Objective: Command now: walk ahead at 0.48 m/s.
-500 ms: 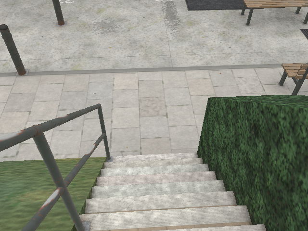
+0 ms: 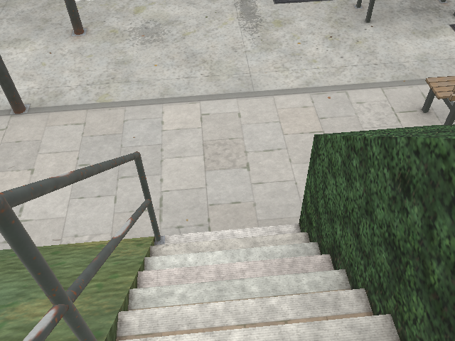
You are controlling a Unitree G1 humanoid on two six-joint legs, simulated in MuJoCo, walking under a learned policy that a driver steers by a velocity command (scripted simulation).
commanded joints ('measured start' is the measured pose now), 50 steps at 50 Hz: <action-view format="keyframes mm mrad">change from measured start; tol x64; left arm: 1 -24 100 16 -131 21 12 12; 50 -37 94 21 -152 46 65 -19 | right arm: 1 -155 -150 -11 -71 -15 -16 -63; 50 -114 -134 21 -76 24 15 -116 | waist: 1 189 -90 164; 50 142 68 3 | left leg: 1 -189 380 -483 -203 739 90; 13 -353 142 -284 807 596 34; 15 -754 -170 -217 1619 -367 -38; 28 -585 156 -250 207 1031 -124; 39 256 217 -65 -642 959 60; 41 643 350 -286 -15 1833 106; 50 -235 231 -299 -35 680 63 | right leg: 1 -194 -159 34 -592 464 71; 14 831 -250 -145 -1762 833 -70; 16 1045 -351 74 -1199 1559 -104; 20 616 -479 499 -1430 403 -147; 35 456 -212 162 -934 241 -98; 38 281 -162 87 -445 639 -7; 40 -222 177 -10 442 -407 91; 50 222 -141 -22 -799 990 147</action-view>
